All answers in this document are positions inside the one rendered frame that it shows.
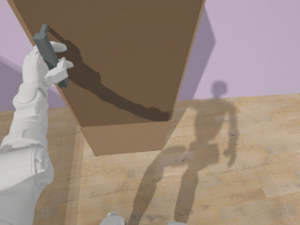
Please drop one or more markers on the left robot upper arm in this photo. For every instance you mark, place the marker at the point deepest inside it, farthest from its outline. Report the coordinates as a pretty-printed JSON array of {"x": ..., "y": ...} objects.
[{"x": 23, "y": 175}]

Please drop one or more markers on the robot left shin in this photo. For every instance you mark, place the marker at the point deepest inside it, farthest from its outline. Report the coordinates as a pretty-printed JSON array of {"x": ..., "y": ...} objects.
[{"x": 112, "y": 214}]

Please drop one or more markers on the handle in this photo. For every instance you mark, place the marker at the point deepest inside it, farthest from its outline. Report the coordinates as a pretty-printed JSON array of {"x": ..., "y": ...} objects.
[{"x": 47, "y": 52}]

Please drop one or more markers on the left robot forearm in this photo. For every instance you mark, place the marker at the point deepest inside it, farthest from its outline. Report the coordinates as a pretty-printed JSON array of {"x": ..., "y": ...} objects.
[{"x": 30, "y": 122}]

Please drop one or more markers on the cupboard door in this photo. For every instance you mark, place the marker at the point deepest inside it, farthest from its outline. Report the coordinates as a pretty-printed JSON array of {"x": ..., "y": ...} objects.
[{"x": 127, "y": 55}]

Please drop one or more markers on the robot left hand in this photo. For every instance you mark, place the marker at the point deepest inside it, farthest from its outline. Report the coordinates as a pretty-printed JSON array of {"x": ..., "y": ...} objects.
[{"x": 35, "y": 70}]

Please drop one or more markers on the left robot thigh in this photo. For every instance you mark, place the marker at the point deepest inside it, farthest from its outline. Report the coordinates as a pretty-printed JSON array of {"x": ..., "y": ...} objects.
[{"x": 113, "y": 220}]

